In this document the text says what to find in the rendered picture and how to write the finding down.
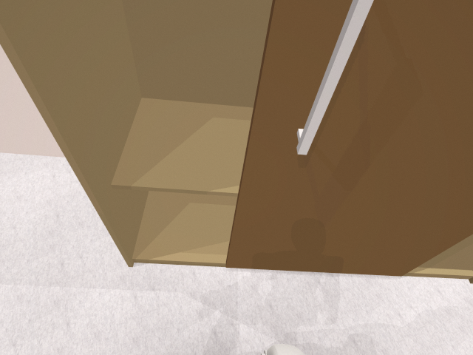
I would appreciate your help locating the wardrobe door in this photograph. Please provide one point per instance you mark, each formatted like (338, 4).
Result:
(387, 183)
(459, 256)

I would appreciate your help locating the handle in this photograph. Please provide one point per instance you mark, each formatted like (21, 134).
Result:
(349, 33)

